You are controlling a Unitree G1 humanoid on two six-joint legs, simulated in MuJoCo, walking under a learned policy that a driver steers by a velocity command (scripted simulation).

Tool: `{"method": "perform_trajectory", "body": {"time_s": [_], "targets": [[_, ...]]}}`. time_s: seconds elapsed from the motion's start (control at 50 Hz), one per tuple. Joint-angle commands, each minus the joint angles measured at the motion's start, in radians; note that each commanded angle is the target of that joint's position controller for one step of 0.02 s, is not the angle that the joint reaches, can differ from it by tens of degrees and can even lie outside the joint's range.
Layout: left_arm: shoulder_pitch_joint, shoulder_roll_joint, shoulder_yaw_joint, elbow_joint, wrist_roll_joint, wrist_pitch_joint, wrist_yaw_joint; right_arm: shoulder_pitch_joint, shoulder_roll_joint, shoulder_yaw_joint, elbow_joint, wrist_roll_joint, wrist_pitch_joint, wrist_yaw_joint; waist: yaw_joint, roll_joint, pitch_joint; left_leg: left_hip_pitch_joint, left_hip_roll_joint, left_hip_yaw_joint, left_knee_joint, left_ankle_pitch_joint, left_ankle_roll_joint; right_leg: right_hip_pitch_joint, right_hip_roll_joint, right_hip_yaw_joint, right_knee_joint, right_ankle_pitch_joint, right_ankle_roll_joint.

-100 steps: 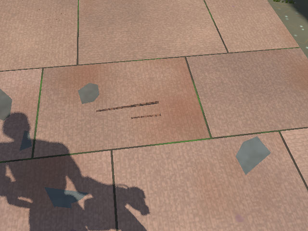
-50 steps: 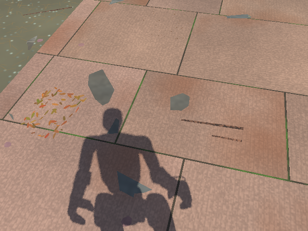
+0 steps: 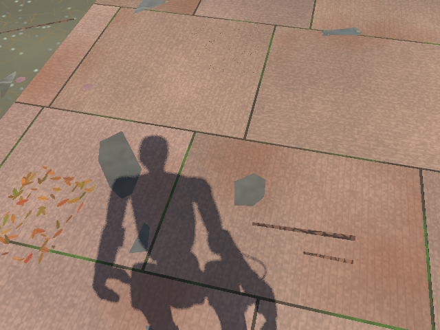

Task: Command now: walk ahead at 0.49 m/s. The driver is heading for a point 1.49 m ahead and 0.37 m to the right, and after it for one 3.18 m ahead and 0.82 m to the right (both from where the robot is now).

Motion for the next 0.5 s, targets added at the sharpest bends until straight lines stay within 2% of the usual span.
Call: {"method": "perform_trajectory", "body": {"time_s": [0.02,0.08,0.14,0.18,0.22,0.28,0.32,0.34,0.36,0.38,0.4,0.42,0.44,0.46,0.48,0.5], "targets": [[0.090,0.042,0.000,0.005,-0.001,-0.034,0.005,0.083,-0.035,-0.012,-0.028,-0.015,0.017,0.015,-0.020,-0.061,-0.030,-0.127,0.070,-0.028,-0.018,0.050,-0.013,0.084,-0.285,0.327,-0.318,0.096,-0.114],[0.156,0.076,0.003,0.029,-0.004,-0.043,0.007,-0.028,-0.039,-0.013,-0.070,-0.017,0.035,0.021,-0.015,-0.063,0.004,-0.228,0.092,0.006,-0.112,0.125,-0.038,0.100,-0.264,0.257,-0.353,0.148,-0.114],[0.218,0.071,-0.004,0.042,-0.008,-0.040,0.008,-0.179,-0.046,-0.011,-0.124,-0.010,0.037,0.025,0.018,-0.062,0.035,-0.306,0.095,0.039,-0.270,0.234,-0.062,0.149,-0.238,0.211,-0.365,0.235,-0.097],[0.252,0.068,-0.008,0.049,-0.009,-0.040,0.009,-0.257,-0.033,-0.003,-0.149,-0.002,0.033,0.028,0.040,-0.068,0.038,-0.285,0.076,0.064,-0.395,0.294,-0.068,0.173,-0.222,0.179,-0.355,0.311,-0.077],[0.295,0.072,-0.010,0.062,-0.008,-0.040,0.014,-0.321,-0.026,0.004,-0.169,0.003,0.030,0.028,0.063,-0.078,0.036,-0.269,0.054,0.086,-0.487,0.331,-0.064,0.224,-0.225,0.165,-0.345,0.370,-0.067],[0.345,0.075,-0.011,0.083,0.002,-0.034,0.022,-0.393,-0.035,0.005,-0.198,0.003,0.026,0.025,0.085,-0.085,0.042,-0.284,0.032,0.099,-0.567,0.309,-0.044,0.341,-0.256,0.166,-0.311,0.452,-0.076],[0.347,0.084,-0.009,0.091,0.009,-0.029,0.029,-0.406,-0.046,0.002,-0.212,0.003,0.019,0.023,0.077,-0.088,0.043,-0.272,0.018,0.098,-0.607,0.247,-0.020,0.408,-0.282,0.166,-0.267,0.545,-0.082],[0.331,0.090,-0.008,0.091,0.012,-0.028,0.032,-0.384,-0.053,-0.002,-0.210,0.004,0.014,0.020,0.058,-0.093,0.033,-0.226,0.001,0.104,-0.630,0.205,-0.003,0.423,-0.287,0.156,-0.226,0.645,-0.075],[0.313,0.100,-0.005,0.089,0.013,-0.028,0.034,-0.330,-0.064,-0.009,-0.196,0.003,0.009,0.015,0.029,-0.102,0.005,-0.142,-0.029,0.115,-0.649,0.159,0.016,0.427,-0.287,0.145,-0.158,0.785,-0.064],[0.302,0.110,-0.002,0.090,0.014,-0.026,0.033,-0.224,-0.082,-0.020,-0.163,0.002,0.003,0.007,-0.014,-0.107,-0.050,-0.021,-0.061,0.124,-0.678,0.134,0.038,0.426,-0.279,0.135,-0.037,0.888,-0.053],[0.281,0.111,-0.003,0.085,0.007,-0.023,0.031,-0.055,-0.106,-0.034,-0.108,-0.006,-0.007,-0.003,-0.087,-0.086,-0.134,0.193,-0.064,0.119,-0.742,0.186,0.067,0.353,-0.248,0.105,0.151,0.843,-0.034],[0.269,0.084,-0.013,0.052,-0.005,-0.026,0.027,0.125,-0.182,-0.058,-0.071,-0.031,-0.013,-0.016,-0.148,-0.019,-0.253,0.466,0.125,-0.083,-0.742,0.119,0.121,0.141,-0.207,0.078,0.429,0.531,-0.018],[0.392,-0.016,-0.028,0.039,-0.043,-0.024,0.014,0.174,-0.266,-0.081,-0.063,-0.040,-0.006,-0.013,-0.087,0.213,-0.372,0.722,0.418,-0.591,-0.832,0.082,0.277,-0.232,-0.007,0.033,0.819,-0.260,0.029],[0.316,0.092,0.002,0.046,-0.015,-0.020,0.020,0.103,-0.214,-0.074,-0.069,0.002,0.007,-0.002,-0.081,0.046,-0.317,0.647,0.372,-0.637,-0.897,0.040,0.257,-0.322,-0.033,0.177,0.894,-0.305,0.011],[0.228,0.085,0.005,0.012,-0.011,-0.024,0.017,-0.008,-0.163,-0.059,-0.085,0.013,0.005,0.001,-0.040,0.032,-0.164,0.501,0.339,-0.463,-0.922,0.063,0.222,-0.361,-0.082,0.183,0.865,-0.212,0.006],[0.184,0.069,0.003,0.004,-0.008,-0.028,0.015,-0.059,-0.106,-0.045,-0.089,0.009,-0.003,0.005,-0.017,-0.011,-0.091,0.380,0.295,-0.363,-0.959,0.164,0.193,-0.333,-0.114,0.179,0.812,-0.152,0.009]]}}
Velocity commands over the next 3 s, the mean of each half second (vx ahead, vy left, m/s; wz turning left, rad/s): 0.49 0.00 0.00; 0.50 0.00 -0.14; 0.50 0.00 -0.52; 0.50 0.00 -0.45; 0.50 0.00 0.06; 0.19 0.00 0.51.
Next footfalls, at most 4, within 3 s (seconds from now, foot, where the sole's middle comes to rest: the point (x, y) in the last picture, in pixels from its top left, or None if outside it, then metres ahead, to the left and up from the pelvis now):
0.40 left None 0.41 0.10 -0.77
0.96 right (254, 258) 0.69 -0.08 -0.77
1.52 left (231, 172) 1.05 -0.02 -0.77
2.04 right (312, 154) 1.13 -0.34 -0.77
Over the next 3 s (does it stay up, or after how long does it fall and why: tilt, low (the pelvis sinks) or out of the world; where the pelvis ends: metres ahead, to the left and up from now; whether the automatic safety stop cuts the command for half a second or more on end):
stays up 1.40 -0.40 0.01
